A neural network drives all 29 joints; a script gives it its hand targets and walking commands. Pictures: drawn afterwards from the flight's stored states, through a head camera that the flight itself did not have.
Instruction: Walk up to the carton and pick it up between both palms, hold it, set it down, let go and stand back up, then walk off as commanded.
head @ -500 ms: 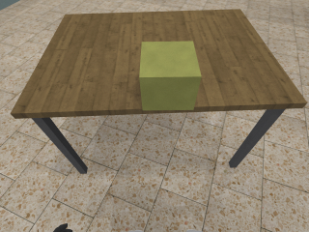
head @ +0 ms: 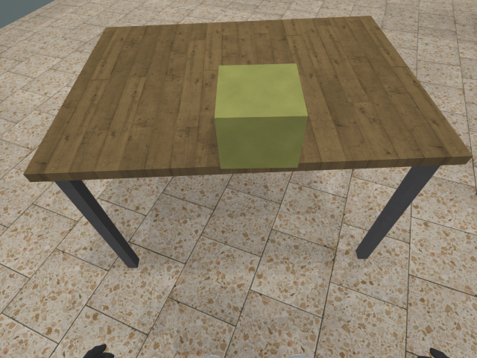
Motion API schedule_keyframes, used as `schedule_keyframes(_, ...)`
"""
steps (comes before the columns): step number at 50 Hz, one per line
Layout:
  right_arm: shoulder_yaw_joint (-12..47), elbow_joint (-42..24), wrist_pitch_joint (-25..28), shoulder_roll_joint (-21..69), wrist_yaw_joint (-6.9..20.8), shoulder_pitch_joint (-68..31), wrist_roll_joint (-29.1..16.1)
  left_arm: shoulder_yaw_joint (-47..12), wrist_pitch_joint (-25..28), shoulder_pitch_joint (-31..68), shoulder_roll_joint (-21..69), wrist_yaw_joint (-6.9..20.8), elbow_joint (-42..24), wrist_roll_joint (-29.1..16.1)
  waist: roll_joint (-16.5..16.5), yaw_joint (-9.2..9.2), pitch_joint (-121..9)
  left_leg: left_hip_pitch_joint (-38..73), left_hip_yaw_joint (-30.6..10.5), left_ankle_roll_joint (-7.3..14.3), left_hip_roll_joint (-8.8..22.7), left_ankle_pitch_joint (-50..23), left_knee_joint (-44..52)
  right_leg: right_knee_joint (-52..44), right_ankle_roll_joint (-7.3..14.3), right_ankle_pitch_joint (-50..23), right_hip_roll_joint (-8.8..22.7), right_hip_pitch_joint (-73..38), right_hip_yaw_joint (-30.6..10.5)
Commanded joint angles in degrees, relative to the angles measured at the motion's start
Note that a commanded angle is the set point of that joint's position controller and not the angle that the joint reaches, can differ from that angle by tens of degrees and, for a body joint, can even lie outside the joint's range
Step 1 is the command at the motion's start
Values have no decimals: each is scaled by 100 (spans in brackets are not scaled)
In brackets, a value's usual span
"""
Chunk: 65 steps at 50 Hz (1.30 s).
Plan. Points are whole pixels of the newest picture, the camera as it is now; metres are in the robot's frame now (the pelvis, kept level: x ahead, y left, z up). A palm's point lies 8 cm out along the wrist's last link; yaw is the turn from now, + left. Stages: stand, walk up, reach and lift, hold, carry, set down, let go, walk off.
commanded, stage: stand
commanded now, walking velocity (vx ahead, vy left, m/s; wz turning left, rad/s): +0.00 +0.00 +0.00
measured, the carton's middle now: (258, 116) +0.65 -0.01 +0.01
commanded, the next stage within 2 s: none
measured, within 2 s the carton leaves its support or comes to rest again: neither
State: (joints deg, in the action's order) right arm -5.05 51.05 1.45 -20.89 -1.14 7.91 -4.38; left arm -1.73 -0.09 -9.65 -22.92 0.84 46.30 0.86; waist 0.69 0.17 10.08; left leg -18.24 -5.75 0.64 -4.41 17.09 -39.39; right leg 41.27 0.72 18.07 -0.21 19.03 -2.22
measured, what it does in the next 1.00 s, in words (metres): stands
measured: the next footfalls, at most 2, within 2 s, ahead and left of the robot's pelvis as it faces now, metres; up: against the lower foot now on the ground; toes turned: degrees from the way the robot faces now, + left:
none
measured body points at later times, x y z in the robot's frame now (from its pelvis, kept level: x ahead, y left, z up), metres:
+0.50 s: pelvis +0.02 +0.01 +0.00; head +0.07 +0.01 +0.45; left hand +0.13 +0.31 -0.11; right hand +0.15 -0.31 -0.11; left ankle +0.05 +0.12 -0.72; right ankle +0.05 -0.12 -0.72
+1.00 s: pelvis +0.02 +0.01 +0.00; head +0.05 +0.01 +0.45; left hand +0.14 +0.31 -0.11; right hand +0.13 -0.31 -0.11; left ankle +0.05 +0.12 -0.72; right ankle +0.05 -0.12 -0.72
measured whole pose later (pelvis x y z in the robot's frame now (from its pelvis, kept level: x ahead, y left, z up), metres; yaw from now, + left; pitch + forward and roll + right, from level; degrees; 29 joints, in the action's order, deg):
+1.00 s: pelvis +0.02 +0.01 +0.00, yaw +0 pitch -3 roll +0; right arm -5.1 60.5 1.4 -20.9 0.1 3.1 -4.4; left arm -1.7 0.8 -9.6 -22.8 0.1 46.3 0.9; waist 0.7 0.2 6.8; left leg -18.2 -5.7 0.6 -4.4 18.0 -39.4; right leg 39.8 0.7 18.8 -0.1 18.3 -2.2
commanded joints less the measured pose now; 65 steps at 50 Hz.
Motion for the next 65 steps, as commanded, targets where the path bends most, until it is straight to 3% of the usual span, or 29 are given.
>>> schedule_keyframes(1,-37,68,73,-1086,55,106,637,580,222,290,-1313,-18,141,47,408,96,-1256,551,-128,149,288,787,102,-2472,802,1902,1391,153,-2156)
schedule_keyframes(3,-41,121,83,-1003,150,107,625,546,277,590,-1330,-56,135,87,225,250,-987,786,-392,252,493,539,923,-2283,445,2213,960,450,-1501)
schedule_keyframes(5,-125,101,103,-1340,152,-188,624,516,216,263,-1201,-77,221,4,270,14,-1032,375,-1005,353,762,1190,1577,-1891,253,1696,498,-32,-941)
schedule_keyframes(6,-66,193,158,-1354,138,-360,680,513,202,445,-1188,-56,264,24,-319,27,-978,81,-1319,406,994,1152,1851,-1495,265,982,456,-325,-682)
schedule_keyframes(8,-9,145,164,-1201,124,-700,672,519,247,251,-1109,-71,200,-26,-182,-198,-1292,-66,-1143,368,912,698,1530,-1694,285,435,548,-917,-804)
schedule_keyframes(11,21,312,144,-1095,113,-521,651,523,326,340,-1196,-92,246,-3,244,-3,-1627,570,-721,244,682,-464,1096,-1774,416,-204,813,-733,-1021)
schedule_keyframes(13,6,433,145,-1292,84,-441,634,432,282,299,-1081,-99,240,-64,-129,-30,-1618,604,-903,281,757,-720,1142,-1475,334,-363,680,-600,-849)
schedule_keyframes(16,-14,577,116,-1399,104,-613,627,440,298,161,-1082,-99,350,-103,-120,-36,-1908,677,-1052,396,975,-1018,1169,-1425,236,-741,532,-954,-677)
schedule_keyframes(19,25,577,97,-1415,86,-822,663,423,250,267,-1037,-155,386,-33,-214,-40,-1634,467,-992,363,987,-815,1246,-1409,262,-776,534,-1027,-679)
schedule_keyframes(21,49,646,103,-1242,97,-714,582,476,258,243,-1168,-111,386,-69,104,4,-2050,802,-905,299,945,-1129,1221,-1410,328,-921,677,-1010,-710)
schedule_keyframes(23,96,573,71,-1062,112,-988,601,404,336,191,-1080,-159,333,-99,-266,-96,-1886,831,-811,334,861,-993,1122,-1522,368,-927,739,-969,-856)
schedule_keyframes(24,38,443,89,-1183,118,-871,587,400,323,269,-1111,-162,260,-38,224,94,-1907,747,-749,265,821,-831,1100,-1641,356,-930,711,-966,-802)
schedule_keyframes(28,53,548,85,-1278,134,-965,611,408,338,17,-1070,-133,318,-97,-252,-62,-2075,1063,-646,282,839,-805,1095,-1774,330,-541,730,-884,-887)
schedule_keyframes(30,68,662,79,-1141,138,-873,633,380,317,272,-1127,-164,279,-33,409,77,-1928,902,-691,335,919,-730,1154,-1695,341,-801,694,-770,-868)
schedule_keyframes(32,60,527,80,-1403,132,-1228,571,372,242,420,-964,-147,199,-109,-382,-69,-1932,742,-801,345,900,-907,1209,-1504,309,-679,646,-783,-749)
schedule_keyframes(33,51,563,87,-1309,109,-1020,607,333,281,185,-947,-125,299,-104,144,-138,-2154,704,-872,336,982,-882,1267,-1515,274,-620,671,-1050,-672)
schedule_keyframes(35,123,673,102,-1141,143,-768,592,427,350,334,-1150,-142,333,-49,72,67,-2073,836,-741,250,887,-926,1235,-1591,331,-819,719,-994,-768)
schedule_keyframes(37,75,683,115,-1298,100,-958,606,364,286,145,-1016,-121,305,-85,-209,-68,-1888,719,-831,384,959,-940,1142,-1586,290,-885,656,-943,-771)
schedule_keyframes(38,83,526,119,-1198,108,-1048,632,378,295,90,-1097,-119,351,-54,176,-79,-1798,799,-732,328,906,-1013,1208,-1548,308,-1052,697,-860,-679)
schedule_keyframes(41,65,648,152,-1072,143,-730,583,416,318,163,-1118,-152,310,-69,-135,48,-2080,798,-689,336,895,-1187,1028,-1626,305,-1016,712,-1062,-862)
schedule_keyframes(42,44,506,116,-1216,141,-843,643,456,324,164,-1078,-119,292,-119,165,-86,-2288,805,-666,289,829,-1226,1036,-1535,375,-1062,822,-1150,-793)
schedule_keyframes(45,95,616,92,-1043,101,-762,575,397,275,301,-1077,-159,280,-63,11,72,-1874,710,-765,305,874,-787,1217,-1686,328,-550,730,-781,-817)
schedule_keyframes(46,82,582,141,-1239,72,-835,570,385,275,301,-998,-97,299,-85,198,-23,-1855,667,-767,329,872,-925,1169,-1688,303,-449,703,-846,-797)
schedule_keyframes(48,72,546,133,-1194,109,-895,560,345,275,255,-1070,-132,266,-81,-82,-56,-1644,499,-864,336,814,-554,1209,-1814,363,-127,736,-575,-948)
schedule_keyframes(53,54,642,115,-1241,108,-846,601,449,305,471,-1137,-136,224,23,206,-54,-1468,317,-974,333,874,-180,1534,-1716,330,7,660,-545,-823)
schedule_keyframes(55,30,727,74,-1283,132,-546,585,421,330,155,-1132,-115,351,-61,-201,21,-1859,660,-886,295,843,-361,1319,-1794,304,-166,702,-756,-871)
schedule_keyframes(59,104,683,130,-1050,135,-669,572,396,348,466,-1107,-139,288,-22,237,80,-1672,660,-752,242,794,-589,1323,-1839,298,-445,746,-616,-835)
schedule_keyframes(63,1,653,184,-1362,123,-792,626,434,256,55,-1042,-96,330,-65,-475,-134,-1982,506,-1039,402,1095,-592,1518,-1444,197,-595,496,-995,-537)
schedule_keyframes(65,134,653,128,-1129,124,-852,556,453,236,464,-1152,-136,268,4,-233,-20,-1480,173,-989,319,965,-504,1596,-1586,264,-483,571,-879,-711)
